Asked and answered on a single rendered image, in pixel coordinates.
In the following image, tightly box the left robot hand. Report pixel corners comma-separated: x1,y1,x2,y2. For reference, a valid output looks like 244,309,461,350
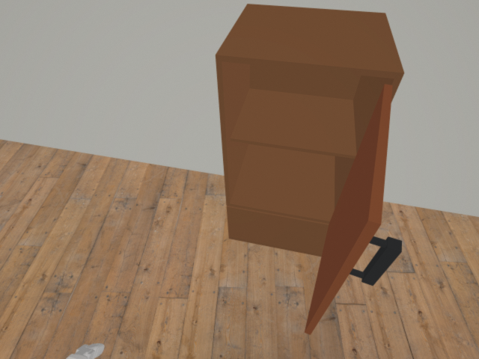
66,343,105,359

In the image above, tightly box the cupboard door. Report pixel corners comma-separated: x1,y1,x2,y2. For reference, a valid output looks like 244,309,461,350
305,84,393,335

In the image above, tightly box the handle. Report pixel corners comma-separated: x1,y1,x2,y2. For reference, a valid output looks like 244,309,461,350
350,236,402,286

